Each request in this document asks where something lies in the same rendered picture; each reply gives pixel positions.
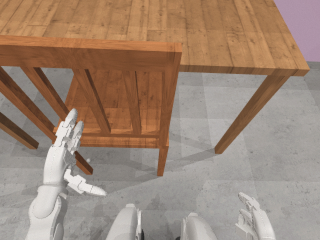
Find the left robot forearm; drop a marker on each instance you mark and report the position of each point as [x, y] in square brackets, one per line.
[47, 212]

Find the robot right hand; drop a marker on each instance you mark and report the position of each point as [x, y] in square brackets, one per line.
[258, 223]

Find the chair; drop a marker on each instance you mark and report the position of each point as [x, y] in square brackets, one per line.
[123, 90]

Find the robot left shin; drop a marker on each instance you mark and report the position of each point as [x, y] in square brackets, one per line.
[133, 206]

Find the table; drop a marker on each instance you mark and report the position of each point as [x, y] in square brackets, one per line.
[247, 37]

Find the left robot thigh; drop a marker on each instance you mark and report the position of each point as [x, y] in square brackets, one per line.
[127, 224]

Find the robot left hand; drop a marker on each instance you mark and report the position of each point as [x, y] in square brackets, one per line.
[61, 155]

